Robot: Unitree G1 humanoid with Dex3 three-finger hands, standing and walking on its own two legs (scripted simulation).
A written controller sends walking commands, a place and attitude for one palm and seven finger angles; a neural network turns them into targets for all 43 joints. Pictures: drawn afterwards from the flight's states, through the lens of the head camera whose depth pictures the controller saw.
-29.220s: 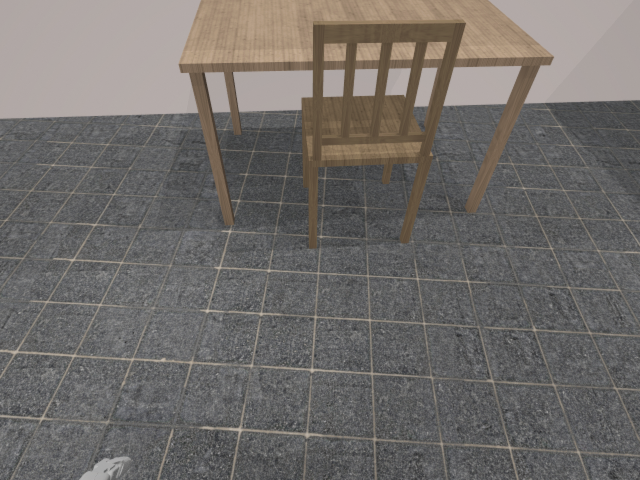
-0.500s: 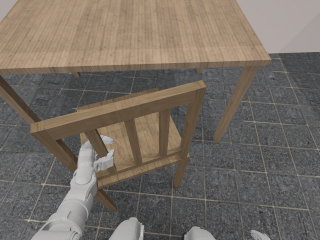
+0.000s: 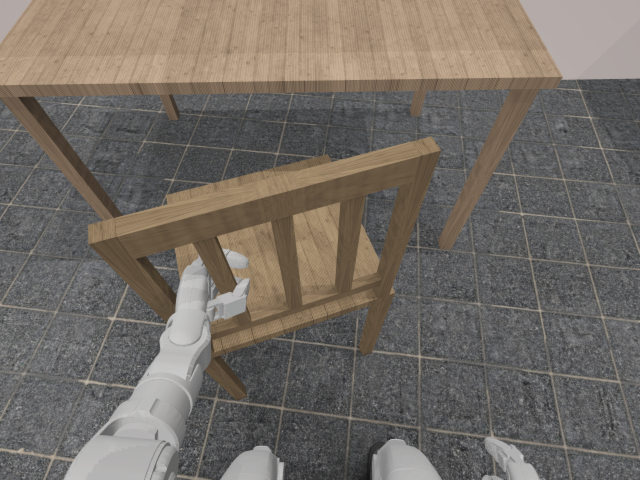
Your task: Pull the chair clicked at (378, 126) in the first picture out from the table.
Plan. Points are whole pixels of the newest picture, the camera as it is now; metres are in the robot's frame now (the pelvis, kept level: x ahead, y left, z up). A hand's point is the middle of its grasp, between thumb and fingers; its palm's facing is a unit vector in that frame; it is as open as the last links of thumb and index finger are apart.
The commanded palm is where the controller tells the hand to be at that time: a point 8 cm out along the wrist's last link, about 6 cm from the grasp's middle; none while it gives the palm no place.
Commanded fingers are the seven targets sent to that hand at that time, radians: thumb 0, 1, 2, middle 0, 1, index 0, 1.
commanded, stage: step backward, pulling the chair out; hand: left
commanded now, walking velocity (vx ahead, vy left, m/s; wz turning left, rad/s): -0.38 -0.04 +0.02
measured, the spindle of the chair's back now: (288, 266) +0.41 +0.05 -0.07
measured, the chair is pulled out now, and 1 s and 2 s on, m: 0.28 0.58 0.62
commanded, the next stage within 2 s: stop walking, hand still on the chair in 0.68 s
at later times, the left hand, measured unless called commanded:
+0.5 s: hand (229, 403) +0.21 +0.12 -0.06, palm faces +0.06 -0.98 -0.19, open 5.7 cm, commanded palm +0.20 +0.18 -0.06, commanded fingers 0.00 0.90 0.90 -0.50 -1.45 -0.50 -1.45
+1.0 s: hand out of the picture +0.05 +0.13 -0.05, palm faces +0.03 -0.98 -0.18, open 5.7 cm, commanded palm +0.03 +0.19 -0.04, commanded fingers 0.00 0.90 0.90 -0.50 -1.45 -0.50 -1.45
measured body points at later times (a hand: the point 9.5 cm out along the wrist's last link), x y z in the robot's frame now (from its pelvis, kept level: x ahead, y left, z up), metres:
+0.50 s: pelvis -0.14 -0.01 +0.02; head -0.05 -0.04 +0.45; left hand +0.21 +0.17 -0.04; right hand -0.06 -0.28 -0.13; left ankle -0.14 +0.14 -0.67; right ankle -0.11 -0.13 -0.72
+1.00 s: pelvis -0.26 +0.00 +0.01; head -0.20 -0.01 +0.45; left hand +0.05 +0.18 -0.04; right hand -0.17 -0.23 -0.13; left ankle -0.23 +0.16 -0.72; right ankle -0.24 -0.12 -0.72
